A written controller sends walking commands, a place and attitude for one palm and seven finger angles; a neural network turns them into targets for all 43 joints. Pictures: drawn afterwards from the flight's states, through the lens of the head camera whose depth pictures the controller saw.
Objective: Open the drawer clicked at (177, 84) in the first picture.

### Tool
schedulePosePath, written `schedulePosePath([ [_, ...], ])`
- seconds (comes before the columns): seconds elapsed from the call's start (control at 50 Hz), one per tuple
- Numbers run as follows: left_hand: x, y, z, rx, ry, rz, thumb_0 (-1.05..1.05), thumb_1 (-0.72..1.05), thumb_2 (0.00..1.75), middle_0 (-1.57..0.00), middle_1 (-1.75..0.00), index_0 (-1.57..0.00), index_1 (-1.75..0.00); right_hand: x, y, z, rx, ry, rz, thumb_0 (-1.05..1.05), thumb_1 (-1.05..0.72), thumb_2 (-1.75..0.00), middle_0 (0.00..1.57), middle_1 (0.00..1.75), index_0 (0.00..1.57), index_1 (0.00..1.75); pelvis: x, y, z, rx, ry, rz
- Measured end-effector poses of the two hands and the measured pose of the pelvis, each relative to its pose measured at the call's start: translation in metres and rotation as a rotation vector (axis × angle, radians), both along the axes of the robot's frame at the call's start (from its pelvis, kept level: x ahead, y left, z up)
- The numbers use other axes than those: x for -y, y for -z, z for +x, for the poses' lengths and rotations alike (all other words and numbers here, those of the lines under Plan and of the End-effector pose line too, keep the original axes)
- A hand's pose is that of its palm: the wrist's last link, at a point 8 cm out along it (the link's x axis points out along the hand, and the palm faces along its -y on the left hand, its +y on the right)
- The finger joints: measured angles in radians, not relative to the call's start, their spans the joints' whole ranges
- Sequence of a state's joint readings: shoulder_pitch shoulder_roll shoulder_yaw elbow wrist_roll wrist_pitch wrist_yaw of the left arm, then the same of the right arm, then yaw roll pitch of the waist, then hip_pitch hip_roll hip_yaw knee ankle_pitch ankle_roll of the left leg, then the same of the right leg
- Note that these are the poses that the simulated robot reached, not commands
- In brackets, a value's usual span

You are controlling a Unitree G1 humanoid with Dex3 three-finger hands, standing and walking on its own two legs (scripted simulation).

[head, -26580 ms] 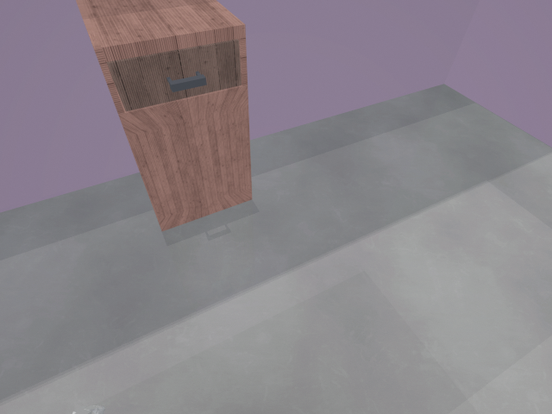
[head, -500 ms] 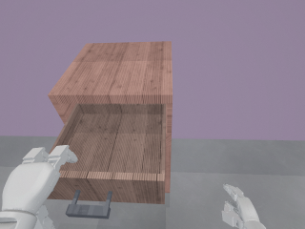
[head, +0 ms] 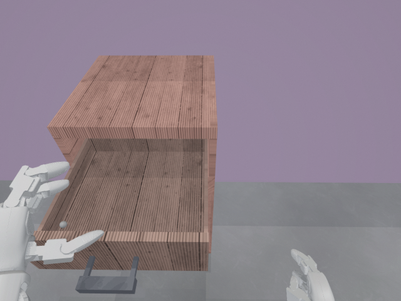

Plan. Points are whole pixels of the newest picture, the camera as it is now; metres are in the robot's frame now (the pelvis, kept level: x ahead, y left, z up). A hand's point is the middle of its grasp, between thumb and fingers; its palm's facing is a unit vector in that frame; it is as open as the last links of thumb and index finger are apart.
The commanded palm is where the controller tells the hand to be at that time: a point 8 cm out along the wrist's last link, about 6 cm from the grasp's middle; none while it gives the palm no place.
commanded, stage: draw the hand back to the body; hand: left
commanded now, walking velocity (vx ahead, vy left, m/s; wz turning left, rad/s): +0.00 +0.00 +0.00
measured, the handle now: (110, 273) +0.19 +0.22 -0.06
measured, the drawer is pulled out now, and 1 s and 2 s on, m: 0.29 0.29 0.29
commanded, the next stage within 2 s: step back with the hand held close in 0.56 s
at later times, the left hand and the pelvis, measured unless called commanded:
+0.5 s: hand (61, 227) +0.18 +0.22 +0.16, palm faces +0.40 -0.83 -0.37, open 7.8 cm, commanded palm +0.12 +0.26 +0.18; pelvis +0.00 -0.02 +0.00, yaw +1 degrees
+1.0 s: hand (59, 237) +0.17 +0.22 +0.15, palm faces +0.29 -0.82 -0.49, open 7.4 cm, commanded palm +0.10 +0.27 +0.18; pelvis -0.02 -0.01 +0.00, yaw +1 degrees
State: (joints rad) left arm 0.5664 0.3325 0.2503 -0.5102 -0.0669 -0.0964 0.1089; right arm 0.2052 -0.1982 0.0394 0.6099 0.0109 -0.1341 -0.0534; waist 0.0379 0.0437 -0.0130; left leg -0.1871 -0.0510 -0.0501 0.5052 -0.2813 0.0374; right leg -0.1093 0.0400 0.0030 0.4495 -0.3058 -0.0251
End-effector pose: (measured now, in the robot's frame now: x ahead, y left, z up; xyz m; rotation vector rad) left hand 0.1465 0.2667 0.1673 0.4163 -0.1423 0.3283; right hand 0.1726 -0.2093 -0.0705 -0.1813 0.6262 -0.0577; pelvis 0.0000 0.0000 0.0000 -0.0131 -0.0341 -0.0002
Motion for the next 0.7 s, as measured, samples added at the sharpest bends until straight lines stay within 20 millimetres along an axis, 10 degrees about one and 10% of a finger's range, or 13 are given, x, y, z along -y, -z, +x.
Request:
schedulePosePath([
  [0.44,0.002,-0.008,-0.010,0.009,-0.077,0.007,0.01,0.72,0.83,-0.22,-0.41,-0.22,-0.41,0.011,-0.004,0.018,0.022,-0.015,0.013,0.01,-0.91,-0.90,0.20,0.30,0.20,0.30,0.015,-0.003,-0.001,0.009,-0.014,0.008],
  [0.7,0.011,-0.010,-0.009,0.001,-0.070,0.024,0.01,0.88,0.89,-0.21,-0.31,-0.21,-0.31,0.025,0.000,0.013,0.000,-0.001,0.008,0.01,-0.91,-0.90,0.20,0.30,0.20,0.30,0.024,-0.003,-0.001,0.007,-0.017,0.007],
])
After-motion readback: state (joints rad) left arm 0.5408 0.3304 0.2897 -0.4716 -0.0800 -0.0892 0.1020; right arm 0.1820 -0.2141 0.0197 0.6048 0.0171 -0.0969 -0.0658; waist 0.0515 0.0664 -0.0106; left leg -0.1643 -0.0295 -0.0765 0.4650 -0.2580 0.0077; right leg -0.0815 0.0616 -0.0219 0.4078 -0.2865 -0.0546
